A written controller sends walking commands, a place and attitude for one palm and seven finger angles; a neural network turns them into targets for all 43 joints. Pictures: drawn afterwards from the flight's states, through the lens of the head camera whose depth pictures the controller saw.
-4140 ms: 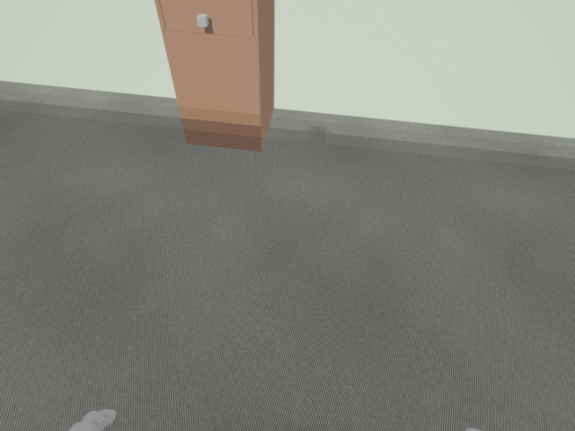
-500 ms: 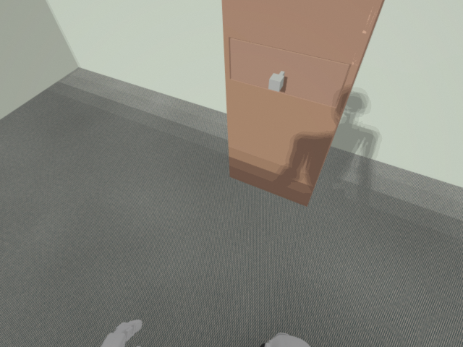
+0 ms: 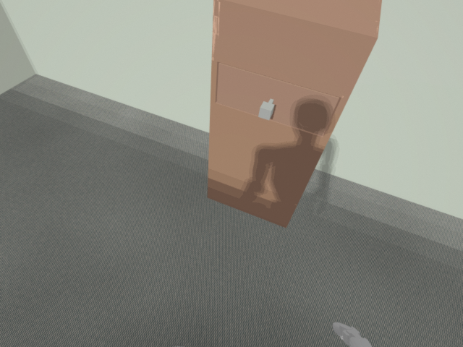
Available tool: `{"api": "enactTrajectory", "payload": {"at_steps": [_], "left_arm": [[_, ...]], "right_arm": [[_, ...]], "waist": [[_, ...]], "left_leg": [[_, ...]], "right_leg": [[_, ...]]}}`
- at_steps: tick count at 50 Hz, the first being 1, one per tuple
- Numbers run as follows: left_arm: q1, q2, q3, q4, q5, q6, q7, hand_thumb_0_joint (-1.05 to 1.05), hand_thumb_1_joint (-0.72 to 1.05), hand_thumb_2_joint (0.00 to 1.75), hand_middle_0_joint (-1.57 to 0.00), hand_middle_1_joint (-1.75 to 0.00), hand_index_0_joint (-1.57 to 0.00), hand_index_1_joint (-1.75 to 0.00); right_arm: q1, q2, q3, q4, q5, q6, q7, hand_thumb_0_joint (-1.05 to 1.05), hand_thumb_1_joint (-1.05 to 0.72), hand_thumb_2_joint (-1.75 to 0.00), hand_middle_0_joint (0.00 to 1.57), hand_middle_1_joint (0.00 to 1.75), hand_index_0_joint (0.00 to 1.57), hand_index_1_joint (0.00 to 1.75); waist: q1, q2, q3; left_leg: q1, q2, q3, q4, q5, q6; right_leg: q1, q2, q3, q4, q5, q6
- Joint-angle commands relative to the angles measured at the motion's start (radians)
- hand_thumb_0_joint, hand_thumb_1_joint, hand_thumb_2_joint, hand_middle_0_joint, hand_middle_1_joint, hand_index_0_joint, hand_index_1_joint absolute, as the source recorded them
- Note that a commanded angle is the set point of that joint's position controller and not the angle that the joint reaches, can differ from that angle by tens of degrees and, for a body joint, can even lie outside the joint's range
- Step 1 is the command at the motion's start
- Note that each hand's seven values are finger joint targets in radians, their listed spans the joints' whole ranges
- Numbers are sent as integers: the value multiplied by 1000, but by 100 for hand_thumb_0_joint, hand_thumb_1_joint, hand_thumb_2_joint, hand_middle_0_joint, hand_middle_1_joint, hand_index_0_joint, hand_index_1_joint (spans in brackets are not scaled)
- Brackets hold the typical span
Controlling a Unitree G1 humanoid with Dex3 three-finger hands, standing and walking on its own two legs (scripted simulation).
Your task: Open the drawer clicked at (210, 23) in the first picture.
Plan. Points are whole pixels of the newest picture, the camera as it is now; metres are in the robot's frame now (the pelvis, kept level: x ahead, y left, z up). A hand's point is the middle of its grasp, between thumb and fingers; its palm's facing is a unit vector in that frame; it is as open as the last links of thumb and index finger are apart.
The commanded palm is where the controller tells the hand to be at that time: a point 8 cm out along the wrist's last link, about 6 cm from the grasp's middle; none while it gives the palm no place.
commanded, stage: turn to face it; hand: left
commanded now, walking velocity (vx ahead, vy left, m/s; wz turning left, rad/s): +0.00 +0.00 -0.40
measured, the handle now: (268, 107) +0.81 -0.02 -0.07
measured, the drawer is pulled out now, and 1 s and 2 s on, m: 0.00 0.00 0.00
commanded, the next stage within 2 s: take the last steps up to it in 0.24 s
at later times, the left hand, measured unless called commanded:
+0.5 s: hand out of the picture +0.12 +0.14 -0.15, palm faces -0.19 -0.95 -0.25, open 7.4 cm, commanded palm none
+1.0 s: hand out of the picture +0.05 +0.17 -0.18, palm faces -0.12 -0.98 -0.13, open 7.4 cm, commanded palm none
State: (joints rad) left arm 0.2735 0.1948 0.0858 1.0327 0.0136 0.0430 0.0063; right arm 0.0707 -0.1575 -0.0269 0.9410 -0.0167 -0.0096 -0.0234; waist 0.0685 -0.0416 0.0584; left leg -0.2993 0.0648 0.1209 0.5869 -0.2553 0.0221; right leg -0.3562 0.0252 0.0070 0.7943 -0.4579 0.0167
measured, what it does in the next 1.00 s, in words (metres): walks ahead: right foot, then left foot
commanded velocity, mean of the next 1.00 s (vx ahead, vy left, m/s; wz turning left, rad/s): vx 0.20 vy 0.01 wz -0.12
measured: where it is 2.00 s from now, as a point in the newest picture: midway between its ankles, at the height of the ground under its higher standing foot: (233, 340)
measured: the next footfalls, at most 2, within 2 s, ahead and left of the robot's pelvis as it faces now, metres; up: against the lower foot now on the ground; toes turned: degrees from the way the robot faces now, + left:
right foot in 0.42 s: -0.01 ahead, -0.13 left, +0.00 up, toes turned -17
left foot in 0.92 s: +0.22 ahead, +0.08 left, +0.00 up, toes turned -4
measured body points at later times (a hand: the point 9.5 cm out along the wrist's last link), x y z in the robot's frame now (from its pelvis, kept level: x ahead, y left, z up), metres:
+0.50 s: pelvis -0.01 -0.03 +0.00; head -0.01 -0.05 +0.45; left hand +0.13 +0.19 -0.13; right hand -0.09 -0.26 -0.16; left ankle +0.02 +0.10 -0.70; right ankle -0.05 -0.12 -0.73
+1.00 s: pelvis +0.11 +0.00 -0.01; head +0.13 +0.01 +0.44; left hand +0.06 +0.22 -0.17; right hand +0.15 -0.25 -0.14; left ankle +0.18 +0.08 -0.73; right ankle -0.03 -0.11 -0.68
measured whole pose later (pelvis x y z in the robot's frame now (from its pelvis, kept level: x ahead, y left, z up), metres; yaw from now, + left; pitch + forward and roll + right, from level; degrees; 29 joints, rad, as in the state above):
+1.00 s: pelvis +0.11 +0.00 -0.01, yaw -13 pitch -2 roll -1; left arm 0.44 0.14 0.04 1.18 0.02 -0.01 0.00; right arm 0.17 -0.16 -0.04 1.01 -0.02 -0.06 0.00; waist 0.04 -0.03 0.06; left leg -0.32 0.06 0.16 0.63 -0.27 0.04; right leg -0.20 -0.06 -0.05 0.93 -0.50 -0.01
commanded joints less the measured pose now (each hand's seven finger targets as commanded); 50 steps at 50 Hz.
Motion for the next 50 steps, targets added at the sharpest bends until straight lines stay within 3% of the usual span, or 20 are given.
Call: {"api": "enactTrajectory", "payload": {"at_steps": [1,4,15,17,19,20,21,22,23,24,27,29,37,42,44,45,46,47,48,50], "left_arm": [[17,111,40,-80,16,-1,-12,0,90,90,-20,-30,-20,-30],[31,85,34,-80,13,5,-18,0,90,90,-20,-30,-20,-30],[-105,47,-4,-131,8,6,-10,0,90,90,-20,-30,-20,-30],[-86,45,-9,-128,6,-2,-5,0,90,90,-20,-30,-20,-30],[-8,60,-6,-95,7,-17,-7,0,90,90,-20,-30,-20,-30],[35,106,1,-79,13,-25,-3,0,90,90,-20,-30,-20,-30],[69,208,15,-66,23,-38,7,0,90,90,-20,-30,-20,-30],[90,238,14,-62,7,-33,15,0,90,90,-20,-30,-20,-30],[62,219,8,-65,8,-31,18,0,90,90,-20,-30,-20,-30],[39,191,11,-59,9,-45,23,0,90,90,-20,-30,-20,-30],[7,106,-20,-46,0,-76,18,0,90,90,-20,-30,-20,-30],[36,90,-25,-31,-1,-92,13,0,90,90,-20,-30,-20,-30],[153,95,-24,33,8,-114,12,0,90,90,-20,-30,-20,-30],[170,110,-16,71,16,-111,17,0,90,90,-20,-30,-20,-30],[143,110,-13,76,10,-107,14,0,90,90,-20,-30,-20,-30],[141,88,-17,75,5,-104,9,0,90,90,-20,-30,-20,-30],[174,31,-26,61,-4,-102,0,0,90,90,-20,-30,-20,-30],[141,10,-36,26,-4,-104,-3,0,90,90,-20,-30,-20,-30],[99,36,-30,12,3,-96,1,0,90,90,-20,-30,-20,-30],[45,12,-26,27,10,-90,-8,0,90,90,-20,-30,-20,-30]], "right_arm": [[44,-172,-39,-63,-7,-2,-22,0,-90,-90,20,30,20,30],[71,-155,-36,-59,-4,-10,-20,0,-90,-90,20,30,20,30],[237,-196,-67,29,-11,4,-8,0,-90,-90,20,30,20,30],[236,-208,-70,38,-11,8,-3,0,-90,-90,20,30,20,30],[226,-203,-67,43,-7,12,2,0,-90,-90,20,30,20,30],[224,-168,-60,40,1,13,8,0,-90,-90,20,30,20,30],[199,-85,-39,7,6,16,14,0,-90,-90,20,30,20,30],[110,-111,-36,-25,-4,27,16,0,-90,-90,20,30,20,30],[104,-120,-42,-26,-8,30,26,0,-90,-90,20,30,20,30],[106,-108,-40,-5,-13,28,29,0,-90,-90,20,30,20,30],[211,-105,-46,65,-19,15,36,0,-90,-90,20,30,20,30],[234,-88,-45,85,-17,10,39,0,-90,-90,20,30,20,30],[106,-80,-44,40,-9,-3,45,0,-90,-90,20,30,20,30],[70,-56,-34,22,-1,-25,51,0,-90,-90,20,30,20,30],[193,-70,-36,62,-4,-37,39,0,-90,-90,20,30,20,30],[319,-107,-43,104,-8,-46,29,0,-90,-90,20,30,20,30],[433,-209,-66,133,-20,-56,16,0,-90,-90,20,30,20,30],[516,-267,-74,145,-11,-49,9,0,-90,-90,20,30,20,30],[463,-258,-70,129,-7,-35,5,0,-90,-90,20,30,20,30],[319,-151,-44,100,-5,-46,1,0,-90,-90,20,30,20,30]], "waist": [[-44,208,-16],[-43,194,-48],[-119,246,-96],[-103,252,-105],[-61,186,-149],[-42,80,-152],[-15,-229,-121],[24,-220,-49],[2,-118,-4],[-9,-208,32],[-71,-96,55],[-74,-62,53],[-32,-74,83],[-37,-83,76],[-101,-24,32],[-150,60,-30],[-178,281,-124],[-191,393,-158],[-180,280,-103],[-133,151,38]], "left_leg": [[75,303,-208,-328,181,89],[110,243,-93,-313,268,72],[232,301,-63,-251,390,122],[207,304,-61,-220,386,112],[129,266,-21,-148,185,50],[-4,220,21,-62,-23,-1],[-258,91,122,152,-321,-71],[-315,65,3,288,-368,-72],[-329,71,-31,345,-299,-62],[-364,70,-51,389,-226,-58],[-322,76,-59,429,-55,-73],[-300,67,-49,414,-3,-83],[-345,69,-56,269,-13,-70],[-186,35,-25,74,-55,-37],[63,-12,21,-60,22,-24],[251,-12,4,-123,44,-10],[441,213,-283,-189,20,63],[472,376,-518,-328,32,145],[381,395,-525,-363,-124,172],[165,320,-391,-413,-147,138]], "right_leg": [[-189,-62,15,405,-4,28],[-185,-70,-5,435,89,47],[-50,-73,-91,-9,-20,34],[20,-64,-97,-121,27,17],[200,-51,-122,-349,201,3],[333,-119,-40,-457,209,-21],[425,-355,272,-588,117,-112],[290,-433,370,-643,8,-190],[239,-417,305,-664,-126,-207],[238,-364,309,-673,-107,-187],[230,-284,136,-627,141,-152],[241,-267,87,-624,255,-143],[321,-321,139,-633,291,-196],[295,-321,104,-558,393,-176],[191,-270,42,-422,420,-137],[120,-199,-21,-233,464,-106],[-70,-88,-108,40,232,-50],[-207,-20,-112,289,-114,-32],[-236,-78,-37,391,-117,-49],[-252,-139,-15,436,45,-47]]}}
